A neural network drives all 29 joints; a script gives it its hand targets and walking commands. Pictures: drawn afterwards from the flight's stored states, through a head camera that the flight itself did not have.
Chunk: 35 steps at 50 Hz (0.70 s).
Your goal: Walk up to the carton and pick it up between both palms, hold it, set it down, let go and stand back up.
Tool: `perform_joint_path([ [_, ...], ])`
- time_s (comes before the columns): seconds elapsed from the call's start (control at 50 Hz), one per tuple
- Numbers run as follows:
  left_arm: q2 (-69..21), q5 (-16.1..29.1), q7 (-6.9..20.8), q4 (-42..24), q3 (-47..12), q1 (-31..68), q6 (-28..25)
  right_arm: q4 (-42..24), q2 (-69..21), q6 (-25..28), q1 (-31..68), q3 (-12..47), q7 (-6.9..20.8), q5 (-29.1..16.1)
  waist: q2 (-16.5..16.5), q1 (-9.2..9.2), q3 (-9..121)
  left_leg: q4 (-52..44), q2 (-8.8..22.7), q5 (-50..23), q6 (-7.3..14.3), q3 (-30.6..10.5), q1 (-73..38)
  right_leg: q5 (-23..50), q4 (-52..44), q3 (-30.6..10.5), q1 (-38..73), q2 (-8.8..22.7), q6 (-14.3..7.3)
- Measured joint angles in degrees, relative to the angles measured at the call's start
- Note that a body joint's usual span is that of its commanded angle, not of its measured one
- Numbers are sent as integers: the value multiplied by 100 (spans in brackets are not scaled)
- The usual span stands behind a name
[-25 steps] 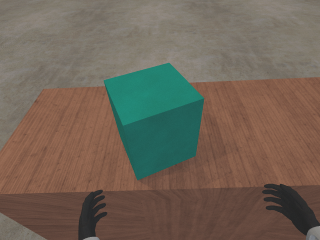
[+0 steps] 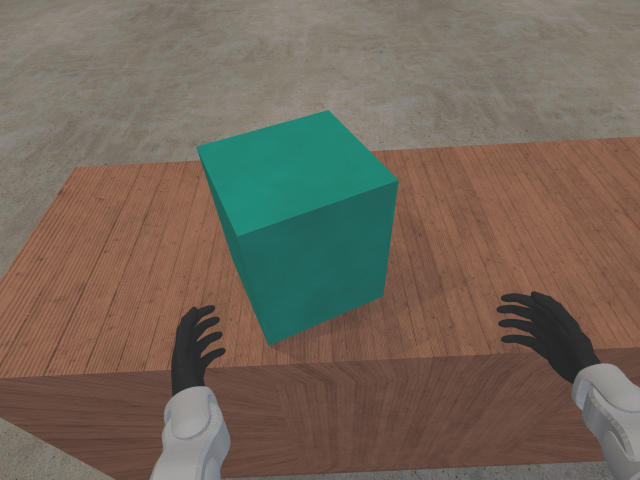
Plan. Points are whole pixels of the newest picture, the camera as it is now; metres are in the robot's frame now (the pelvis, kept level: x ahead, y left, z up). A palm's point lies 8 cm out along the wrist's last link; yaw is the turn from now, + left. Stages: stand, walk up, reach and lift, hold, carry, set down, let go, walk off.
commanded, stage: reach and lift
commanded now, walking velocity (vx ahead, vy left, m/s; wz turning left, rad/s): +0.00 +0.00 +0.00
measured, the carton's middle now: (298, 228) +0.49 +0.10 +0.04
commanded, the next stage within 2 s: none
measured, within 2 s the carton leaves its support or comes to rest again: neither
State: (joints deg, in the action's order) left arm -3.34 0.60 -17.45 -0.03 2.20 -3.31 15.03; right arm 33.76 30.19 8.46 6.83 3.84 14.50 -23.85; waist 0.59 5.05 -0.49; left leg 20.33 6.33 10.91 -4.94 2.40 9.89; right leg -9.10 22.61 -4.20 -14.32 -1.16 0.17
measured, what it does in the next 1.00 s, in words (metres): stands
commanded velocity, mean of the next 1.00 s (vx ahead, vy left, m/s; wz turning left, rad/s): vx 0.00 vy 0.00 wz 0.00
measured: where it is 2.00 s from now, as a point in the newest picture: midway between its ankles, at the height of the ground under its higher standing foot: outside the picture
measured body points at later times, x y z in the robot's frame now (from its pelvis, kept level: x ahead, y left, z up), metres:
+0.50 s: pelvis +0.00 +0.00 +0.00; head +0.02 -0.01 +0.45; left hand +0.29 +0.22 +0.09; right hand +0.39 -0.22 +0.08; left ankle -0.01 +0.17 -0.74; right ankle +0.03 -0.12 -0.74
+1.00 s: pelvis -0.01 -0.01 +0.00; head +0.03 -0.02 +0.45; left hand +0.33 +0.24 +0.13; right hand +0.46 -0.18 +0.13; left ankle -0.01 +0.17 -0.74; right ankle +0.03 -0.12 -0.74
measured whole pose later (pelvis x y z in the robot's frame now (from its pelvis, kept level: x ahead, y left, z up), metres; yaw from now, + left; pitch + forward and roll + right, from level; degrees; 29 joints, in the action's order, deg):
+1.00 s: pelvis -0.01 -0.01 +0.00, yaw +1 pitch +5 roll +0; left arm 4.1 6.1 -14.4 4.6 10.7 27.8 40.2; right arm 42.4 31.9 -15.8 43.7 6.0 9.3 -24.6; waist 1.7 9.2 2.1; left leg 18.9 6.0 8.7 -5.6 -0.5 15.3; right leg -7.5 21.7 -3.1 -19.3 -1.5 -0.4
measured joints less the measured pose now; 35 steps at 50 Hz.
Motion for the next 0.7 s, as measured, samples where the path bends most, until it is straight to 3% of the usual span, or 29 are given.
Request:
perform_joint_path([
  [0.52,327,283,246,-611,486,1266,1811,-24,52,-1520,1717,-6,-383,44,98,64,48,-181,-26,-111,-19,-181,10,146,-303,84,95,-4,3],
  [0.7,466,373,275,-413,695,1915,2295,172,191,-1994,2384,69,-449,-49,121,176,121,-182,-24,-137,-31,-183,115,145,-234,63,-52,-20,-13],
])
